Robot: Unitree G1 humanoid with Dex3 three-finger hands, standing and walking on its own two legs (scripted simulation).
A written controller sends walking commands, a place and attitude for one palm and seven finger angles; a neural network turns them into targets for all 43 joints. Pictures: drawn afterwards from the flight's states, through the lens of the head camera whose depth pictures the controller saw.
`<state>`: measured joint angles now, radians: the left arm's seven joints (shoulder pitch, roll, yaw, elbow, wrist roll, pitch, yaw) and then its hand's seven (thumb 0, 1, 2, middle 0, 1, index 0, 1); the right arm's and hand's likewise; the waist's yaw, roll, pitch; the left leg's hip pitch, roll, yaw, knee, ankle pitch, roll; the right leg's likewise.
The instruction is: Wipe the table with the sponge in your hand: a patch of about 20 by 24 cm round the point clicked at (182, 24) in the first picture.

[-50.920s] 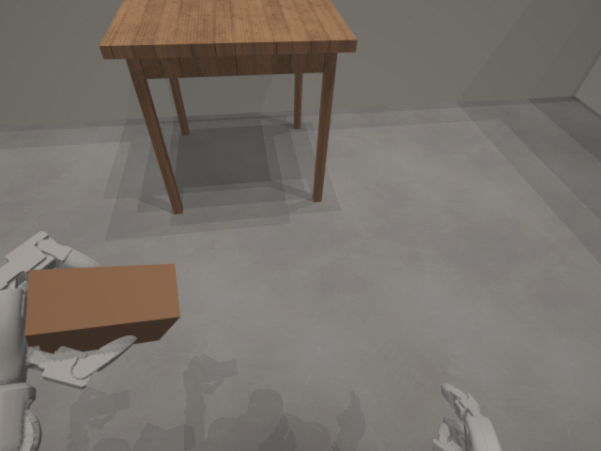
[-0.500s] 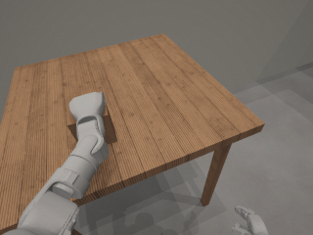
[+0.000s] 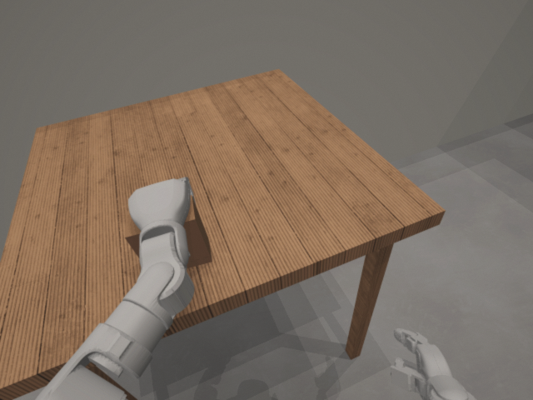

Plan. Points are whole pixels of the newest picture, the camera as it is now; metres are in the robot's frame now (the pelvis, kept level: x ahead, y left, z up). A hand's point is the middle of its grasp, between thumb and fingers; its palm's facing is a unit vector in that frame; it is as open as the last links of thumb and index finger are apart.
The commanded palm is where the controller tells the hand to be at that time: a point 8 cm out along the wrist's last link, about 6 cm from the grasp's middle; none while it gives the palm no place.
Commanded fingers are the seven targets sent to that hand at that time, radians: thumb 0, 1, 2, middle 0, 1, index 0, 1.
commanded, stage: wipe back along the third lane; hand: left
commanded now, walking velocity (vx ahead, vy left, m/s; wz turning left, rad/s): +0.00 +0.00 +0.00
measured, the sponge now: (175, 244) +0.35 +0.20 +0.05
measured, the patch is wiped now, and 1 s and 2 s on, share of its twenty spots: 0.85 0.85 0.85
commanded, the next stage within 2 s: slide back across to the middle lane in 0.14 s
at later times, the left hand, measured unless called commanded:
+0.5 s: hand (163, 239) +0.32 +0.19 +0.11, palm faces +0.11 -0.16 -0.98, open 9.9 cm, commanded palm +0.27 +0.21 +0.16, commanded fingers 0.00 0.10 1.30 -1.20 -1.60 -1.20 -1.60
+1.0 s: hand (132, 257) +0.28 +0.23 +0.11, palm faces +0.06 -0.10 -0.99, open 9.9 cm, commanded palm +0.25 +0.24 +0.16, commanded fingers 0.00 0.10 1.30 -1.20 -1.60 -1.20 -1.60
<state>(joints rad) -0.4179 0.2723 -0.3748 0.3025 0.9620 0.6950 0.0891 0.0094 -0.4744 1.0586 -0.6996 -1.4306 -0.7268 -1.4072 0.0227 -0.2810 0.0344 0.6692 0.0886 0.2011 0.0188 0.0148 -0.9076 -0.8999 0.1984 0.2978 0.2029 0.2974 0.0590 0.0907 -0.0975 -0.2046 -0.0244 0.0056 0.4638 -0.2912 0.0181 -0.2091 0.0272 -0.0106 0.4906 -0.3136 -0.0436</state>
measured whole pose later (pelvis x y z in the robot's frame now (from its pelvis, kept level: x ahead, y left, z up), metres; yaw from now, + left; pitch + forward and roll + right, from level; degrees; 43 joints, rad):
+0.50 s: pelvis +0.00 +0.00 +0.00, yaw -1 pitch -1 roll +1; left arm -0.24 0.31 -0.31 0.05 0.92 0.71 0.05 0.00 -0.48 1.06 -0.71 -1.42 -0.74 -1.39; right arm 0.00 -0.27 0.05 0.66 0.08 0.19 0.03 0.02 -0.91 -0.90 0.20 0.30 0.20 0.30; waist 0.07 0.09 -0.08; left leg -0.15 -0.01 0.03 0.45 -0.29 0.01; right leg -0.17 0.04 0.01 0.49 -0.31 -0.05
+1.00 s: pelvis -0.01 -0.02 +0.00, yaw -1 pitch -2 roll +1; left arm -0.15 0.41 -0.21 0.03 0.92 0.63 0.01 -0.01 -0.50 1.06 -0.74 -1.39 -0.77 -1.36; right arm -0.01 -0.28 0.05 0.68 0.07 0.15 -0.03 0.02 -0.91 -0.90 0.20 0.30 0.20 0.30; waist 0.08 0.10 -0.04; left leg -0.12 0.00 0.02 0.42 -0.26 0.00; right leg -0.15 0.05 0.01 0.47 -0.29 -0.07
